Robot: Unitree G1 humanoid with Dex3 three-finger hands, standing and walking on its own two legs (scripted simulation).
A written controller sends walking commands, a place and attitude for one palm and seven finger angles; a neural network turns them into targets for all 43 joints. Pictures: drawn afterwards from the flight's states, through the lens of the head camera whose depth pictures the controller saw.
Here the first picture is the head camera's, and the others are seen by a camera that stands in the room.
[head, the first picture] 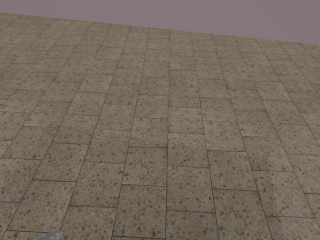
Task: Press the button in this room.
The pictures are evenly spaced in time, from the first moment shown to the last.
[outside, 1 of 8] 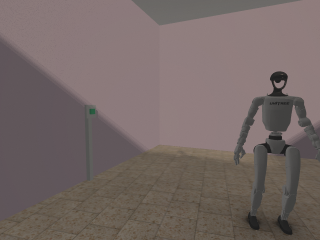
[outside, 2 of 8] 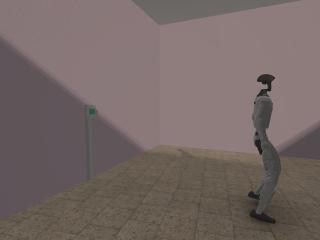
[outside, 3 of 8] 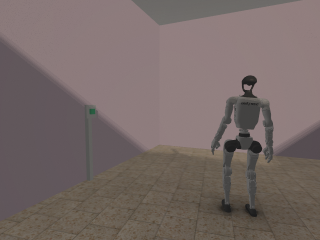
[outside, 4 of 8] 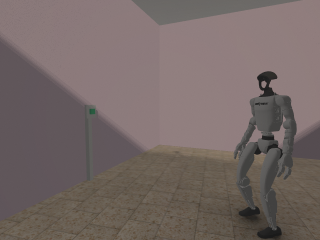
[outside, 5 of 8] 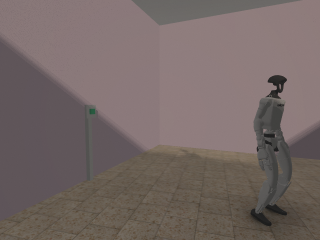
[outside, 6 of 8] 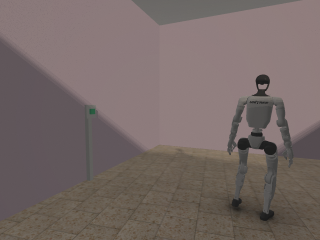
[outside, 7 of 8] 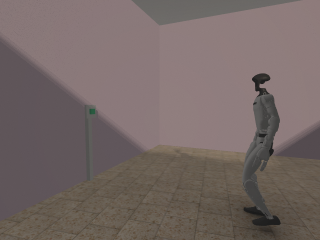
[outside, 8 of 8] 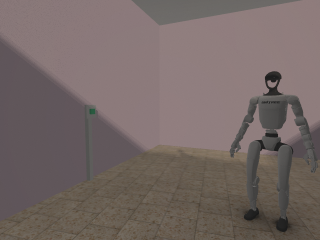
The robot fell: no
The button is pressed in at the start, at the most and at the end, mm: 0 0 0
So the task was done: no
